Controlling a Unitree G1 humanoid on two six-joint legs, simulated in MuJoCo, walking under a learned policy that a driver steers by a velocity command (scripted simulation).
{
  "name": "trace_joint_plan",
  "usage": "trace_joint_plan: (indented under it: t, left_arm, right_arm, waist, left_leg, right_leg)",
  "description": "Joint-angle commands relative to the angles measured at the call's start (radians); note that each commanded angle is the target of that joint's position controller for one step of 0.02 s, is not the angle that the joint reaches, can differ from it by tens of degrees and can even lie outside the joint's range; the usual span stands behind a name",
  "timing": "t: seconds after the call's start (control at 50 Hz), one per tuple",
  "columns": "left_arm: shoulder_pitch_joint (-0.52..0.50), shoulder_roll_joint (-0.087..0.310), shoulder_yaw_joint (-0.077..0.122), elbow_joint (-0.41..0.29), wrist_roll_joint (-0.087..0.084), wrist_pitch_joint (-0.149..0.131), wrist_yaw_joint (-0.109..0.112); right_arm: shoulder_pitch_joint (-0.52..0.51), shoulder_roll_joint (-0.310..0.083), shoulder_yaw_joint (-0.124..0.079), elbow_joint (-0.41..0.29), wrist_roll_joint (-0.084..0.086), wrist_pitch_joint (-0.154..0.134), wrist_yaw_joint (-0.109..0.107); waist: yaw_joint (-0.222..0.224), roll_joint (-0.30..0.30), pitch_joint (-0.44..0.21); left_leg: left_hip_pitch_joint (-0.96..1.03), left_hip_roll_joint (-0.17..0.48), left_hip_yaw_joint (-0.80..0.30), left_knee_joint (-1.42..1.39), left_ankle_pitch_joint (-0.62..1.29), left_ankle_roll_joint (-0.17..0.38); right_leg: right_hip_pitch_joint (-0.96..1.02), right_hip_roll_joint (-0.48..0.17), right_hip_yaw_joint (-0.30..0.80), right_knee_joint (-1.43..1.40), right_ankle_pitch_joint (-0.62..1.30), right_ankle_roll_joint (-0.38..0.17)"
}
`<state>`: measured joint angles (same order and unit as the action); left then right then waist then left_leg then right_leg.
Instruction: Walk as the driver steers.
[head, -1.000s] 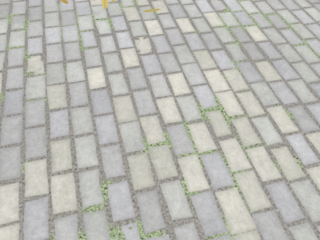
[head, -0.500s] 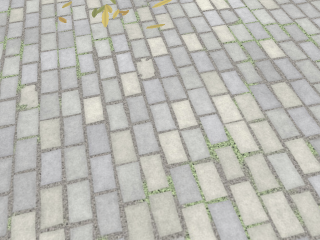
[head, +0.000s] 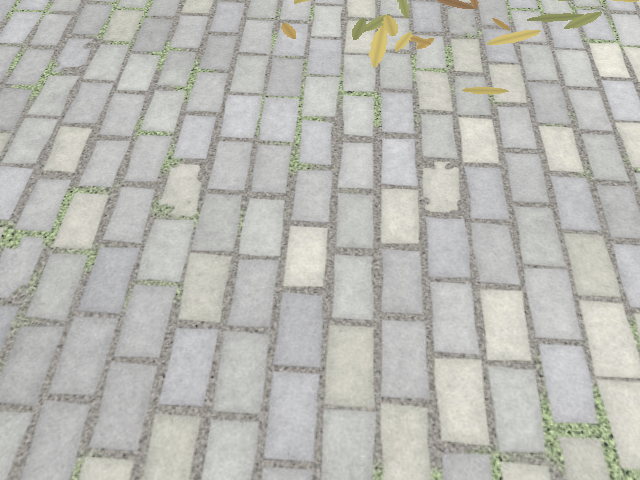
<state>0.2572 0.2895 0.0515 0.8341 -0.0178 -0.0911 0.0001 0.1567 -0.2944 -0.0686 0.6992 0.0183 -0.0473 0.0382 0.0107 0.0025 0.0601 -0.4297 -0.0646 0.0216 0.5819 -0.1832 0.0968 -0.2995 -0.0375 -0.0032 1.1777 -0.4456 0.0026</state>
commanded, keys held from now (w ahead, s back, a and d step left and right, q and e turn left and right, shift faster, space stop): w+q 0.18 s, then w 0.68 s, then w+e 0.14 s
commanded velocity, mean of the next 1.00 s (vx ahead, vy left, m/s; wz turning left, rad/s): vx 0.50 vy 0.00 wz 0.21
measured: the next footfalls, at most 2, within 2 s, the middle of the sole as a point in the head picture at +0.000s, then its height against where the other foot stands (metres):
right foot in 0.38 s outside the picture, level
left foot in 0.90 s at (253, 383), level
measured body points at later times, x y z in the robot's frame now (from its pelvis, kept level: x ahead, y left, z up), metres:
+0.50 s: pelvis +0.29 -0.04 +0.01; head +0.31 -0.05 +0.46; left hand +0.39 +0.25 -0.09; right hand +0.42 -0.30 -0.12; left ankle +0.16 +0.07 -0.64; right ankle +0.37 -0.13 -0.73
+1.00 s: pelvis +0.55 +0.06 +0.01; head +0.58 +0.08 +0.46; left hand +0.52 +0.34 -0.13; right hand +0.79 -0.15 -0.07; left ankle +0.60 +0.17 -0.73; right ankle +0.45 -0.11 -0.64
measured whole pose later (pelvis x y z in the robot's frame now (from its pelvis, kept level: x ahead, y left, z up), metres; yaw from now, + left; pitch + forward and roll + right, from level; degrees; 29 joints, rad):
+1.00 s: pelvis +0.55 +0.06 +0.01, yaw +10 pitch +2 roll +0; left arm 0.36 0.30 0.04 0.89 -0.03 -0.07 -0.01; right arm 0.12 -0.25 -0.04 0.68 0.00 -0.08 0.02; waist 0.04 -0.03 0.03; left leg -0.39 -0.01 0.05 0.52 -0.17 0.04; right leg -0.32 -0.02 0.05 1.11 -0.43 -0.02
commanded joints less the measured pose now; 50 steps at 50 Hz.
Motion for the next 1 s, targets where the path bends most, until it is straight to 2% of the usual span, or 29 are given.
trace_joint_plan:
  t: [0.02,0.04,0.1,0.2,0.24,0.3,0.34,0.36,0.38,0.4,0.42,0.44,0.46,0.48,0.5,0.52,0.56,0.62,0.7,0.8,0.84,0.86,0.88,0.9,0.92,0.94,0.96,0.98,1.0]
  left_arm:
    - [-0.069,0.136,0.031,-0.114,0.017,-0.048,0.001]
    - [-0.053,0.133,0.034,-0.113,0.024,-0.035,0.001]
    - [-0.059,0.095,0.027,-0.125,0.034,-0.008,0.005]
    - [-0.244,0.051,0.006,-0.174,0.024,-0.014,-0.006]
    - [-0.279,0.063,0.006,-0.183,0.014,-0.021,-0.017]
    - [-0.286,0.097,0.017,-0.192,0.014,-0.034,-0.03]
    - [-0.234,0.115,0.026,-0.182,0.015,-0.04,-0.031]
    - [-0.154,0.134,0.038,-0.158,0.02,-0.043,-0.027]
    - [-0.028,0.172,0.052,-0.138,0.033,-0.048,-0.022]
    - [0.106,0.263,0.076,-0.116,0.045,-0.044,-0.019]
    - [0.179,0.234,0.076,-0.071,0.016,-0.032,-0.032]
    - [0.132,0.161,0.052,-0.082,-0.001,-0.029,-0.032]
    - [0.069,0.13,0.041,-0.096,0.009,-0.021,-0.029]
    - [0.022,0.11,0.031,-0.098,0.019,-0.015,-0.028]
    - [-0.006,0.089,0.022,-0.099,0.027,-0.016,-0.026]
    - [-0.017,0.079,0.018,-0.098,0.031,-0.016,-0.025]
    - [-0.005,0.088,0.019,-0.084,0.021,-0.021,-0.023]
    - [0.021,0.13,0.03,-0.062,0.012,-0.019,-0.014]
    - [0.073,0.149,0.032,-0.031,0.001,-0.005,-0.008]
    - [0.148,0.163,0.034,0.018,-0.006,0.019,-0.004]
    - [0.142,0.179,0.04,0.026,-0.007,0.03,0.001]
    - [0.124,0.19,0.043,0.025,-0.008,0.035,0.004]
    - [0.121,0.176,0.037,0.024,-0.008,0.038,0.005]
    - [0.107,0.135,0.018,0.001,0.009,0.035,0.005]
    - [0.223,0.014,-0.021,-0.022,0.016,0.016,0.001]
    - [0.199,0.085,-0.005,-0.001,-0.005,-0.001,-0.005]
    - [0.11,0.155,0.018,-0.028,-0.03,-0.008,-0.008]
    - [0.052,0.147,0.018,-0.04,-0.03,-0.008,-0.006]
    - [0.025,0.134,0.021,-0.044,-0.017,-0.001,-0.003]
  right_arm:
    - [0.091,-0.113,-0.032,-0.049,-0.008,-0.014,-0.014]
    - [0.067,-0.106,-0.028,-0.064,-0.017,-0.013,-0.017]
    - [0.075,-0.138,-0.039,-0.065,-0.011,-0.018,-0.032]
    - [0.147,-0.159,-0.046,-0.038,0.0,-0.007,-0.053]
    - [0.187,-0.152,-0.043,-0.016,0.003,-0.007,-0.053]
    - [0.218,-0.139,-0.039,0.007,0.001,-0.004,-0.054]
    - [0.207,-0.143,-0.042,0.012,-0.004,0.002,-0.054]
    - [0.198,-0.128,-0.036,0.009,-0.006,0.004,-0.052]
    - [0.197,-0.09,-0.019,-0.002,-0.013,0.004,-0.05]
    - [0.316,-0.033,0.001,-0.012,-0.005,-0.006,-0.05]
    - [0.348,-0.042,0.006,-0.007,0.009,-0.015,-0.051]
    - [0.25,-0.13,-0.014,-0.015,0.019,-0.019,-0.05]
    - [0.151,-0.139,-0.015,-0.038,0.013,-0.02,-0.05]
    - [0.099,-0.126,-0.013,-0.053,-0.002,-0.023,-0.047]
    - [0.093,-0.115,-0.017,-0.054,-0.012,-0.024,-0.045]
    - [0.11,-0.096,-0.015,-0.048,-0.01,-0.022,-0.042]
    - [0.125,-0.063,-0.008,-0.041,-0.009,-0.018,-0.04]
    - [0.038,-0.038,0.004,-0.068,-0.017,-0.02,-0.04]
    - [-0.085,-0.016,0.015,-0.091,-0.01,-0.031,-0.027]
    - [-0.197,-0.031,0.013,-0.132,0.002,-0.042,-0.003]
    - [-0.174,-0.053,0.005,-0.131,0.0,-0.046,0.003]
    - [-0.111,-0.074,-0.006,-0.115,-0.004,-0.048,0.001]
    - [0.017,-0.112,-0.027,-0.077,-0.01,-0.048,-0.006]
    - [0.198,-0.173,-0.049,-0.042,-0.023,-0.046,-0.018]
    - [0.28,-0.27,-0.07,-0.025,-0.033,-0.038,-0.024]
    - [0.304,-0.18,-0.049,-0.019,-0.022,-0.032,-0.024]
    - [0.238,-0.14,-0.032,-0.018,-0.019,-0.033,-0.026]
    - [0.172,-0.111,-0.023,-0.021,-0.02,-0.034,-0.027]
    - [0.116,-0.08,-0.013,-0.017,-0.024,-0.038,-0.023]
  waist:
    - [-0.031,0.014,-0.121]
    - [-0.005,0.036,-0.108]
    - [0.01,0.04,-0.09]
    - [-0.064,0.078,-0.063]
    - [-0.086,0.088,-0.06]
    - [-0.082,0.1,-0.05]
    - [-0.047,0.123,-0.05]
    - [-0.005,0.118,-0.086]
    - [0.053,0.077,-0.199]
    - [0.047,-0.138,-0.365]
    - [0.058,-0.32,-0.394]
    - [0.08,-0.184,-0.245]
    - [0.075,-0.103,-0.149]
    - [0.053,-0.067,-0.074]
    - [0.027,-0.078,-0.055]
    - [0.008,-0.098,-0.054]
    - [-0.003,-0.109,-0.064]
    - [0.014,-0.076,-0.048]
    - [0.058,-0.071,-0.03]
    - [0.081,-0.075,0.004]
    - [0.05,-0.087,-0.012]
    - [0.006,-0.092,-0.05]
    - [-0.059,-0.074,-0.132]
    - [-0.139,-0.021,-0.273]
    - [-0.104,0.235,-0.42]
    - [-0.136,0.225,-0.462]
    - [-0.13,0.156,-0.283]
    - [-0.101,0.107,-0.196]
    - [-0.072,0.085,-0.124]
  left_leg:
    - [0.395,0.266,-0.421,-0.313,0.137,0.2]
    - [0.318,0.244,-0.395,-0.337,0.184,0.199]
    - [0.204,0.21,-0.311,-0.365,0.298,0.205]
    - [0.153,0.145,-0.246,-0.348,0.155,0.13]
    - [0.189,0.175,-0.276,-0.334,0.104,0.122]
    - [0.299,0.23,-0.342,-0.263,0.097,0.107]
    - [0.338,0.247,-0.365,-0.206,0.18,0.089]
    - [0.34,0.209,-0.346,-0.121,0.294,0.069]
    - [0.283,0.154,-0.295,0.076,0.299,0.038]
    - [-0.014,0.024,-0.187,0.426,0.045,-0.038]
    - [-0.245,-0.029,-0.173,0.637,-0.39,-0.071]
    - [-0.345,0.027,-0.213,0.716,-0.345,-0.063]
    - [-0.353,0.072,-0.171,0.71,-0.265,-0.059]
    - [-0.338,0.107,-0.141,0.651,-0.204,-0.06]
    - [-0.295,0.142,-0.137,0.586,-0.154,-0.061]
    - [-0.247,0.157,-0.128,0.55,-0.127,-0.065]
    - [-0.223,0.166,-0.102,0.484,-0.103,-0.078]
    - [-0.252,0.177,-0.08,0.312,0.015,-0.102]
    - [-0.184,0.148,-0.045,0.076,0.213,-0.111]
    - [-0.176,0.119,-0.039,-0.047,0.195,-0.081]
    - [-0.12,0.103,-0.03,-0.08,0.128,-0.053]
    - [-0.018,0.078,-0.007,-0.104,0.114,-0.033]
    - [0.187,0.061,0.007,-0.129,0.134,-0.004]
    - [0.492,0.189,-0.118,-0.079,0.167,0.052]
    - [0.861,0.455,-0.549,-0.124,0.051,0.2]
    - [0.846,0.486,-0.721,-0.233,-0.091,0.223]
    - [0.71,0.449,-0.566,-0.259,-0.105,0.172]
    - [0.573,0.403,-0.436,-0.287,-0.062,0.138]
    - [0.453,0.363,-0.347,-0.33,-0.01,0.12]
  right_leg:
    - [-0.398,-0.076,0.085,-0.011,0.101,-0.006]
    - [-0.34,-0.083,0.085,-0.041,0.126,0.006]
    - [-0.301,-0.067,0.055,-0.173,0.206,0.056]
    - [-0.216,0.002,0.04,-0.555,0.523,0.076]
    - [-0.192,0.008,0.05,-0.611,0.573,0.065]
    - [-0.2,0.003,0.069,-0.67,0.5,0.023]
    - [-0.144,0.011,0.047,-0.696,0.413,-0.014]
    - [-0.034,0.029,0.023,-0.728,0.402,-0.042]
    - [0.173,-0.052,0.094,-0.7,0.419,-0.094]
    - [0.549,-0.259,0.435,-0.705,0.328,-0.241]
    - [0.648,-0.357,0.777,-0.867,0.038,-0.316]
    - [0.548,-0.334,0.727,-0.904,-0.116,-0.273]
    - [0.426,-0.295,0.59,-0.911,-0.068,-0.235]
    - [0.305,-0.253,0.489,-0.936,0.041,-0.229]
    - [0.235,-0.22,0.422,-0.955,0.132,-0.219]
    - [0.192,-0.191,0.372,-0.975,0.201,-0.212]
    - [0.166,-0.175,0.299,-1.002,0.315,-0.225]
    - [0.172,-0.173,0.218,-1.033,0.441,-0.235]
    - [0.176,-0.137,0.117,-1.034,0.487,-0.202]
    - [0.291,-0.196,0.13,-0.984,0.519,-0.185]
    - [0.338,-0.215,0.131,-0.928,0.625,-0.166]
    - [0.34,-0.202,0.11,-0.852,0.773,-0.152]
    - [0.292,-0.157,0.083,-0.7,0.878,-0.129]
    - [0.112,-0.107,0.055,-0.445,0.714,-0.094]
    - [-0.289,0.059,0.0,-0.058,0.13,-0.022]
    - [-0.407,0.058,0.129,0.085,-0.13,-0.022]
    - [-0.476,0.008,0.134,0.123,-0.067,-0.029]
    - [-0.458,-0.039,0.107,0.086,0.021,-0.028]
    - [-0.429,-0.064,0.099,0.031,0.08,-0.021]
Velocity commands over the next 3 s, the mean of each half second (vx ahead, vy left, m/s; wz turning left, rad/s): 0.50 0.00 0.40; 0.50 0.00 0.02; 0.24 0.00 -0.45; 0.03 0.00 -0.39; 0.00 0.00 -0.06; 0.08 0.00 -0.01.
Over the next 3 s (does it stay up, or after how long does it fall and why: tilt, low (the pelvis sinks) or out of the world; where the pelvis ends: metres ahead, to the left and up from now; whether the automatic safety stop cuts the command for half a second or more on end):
stays up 0.83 0.10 0.00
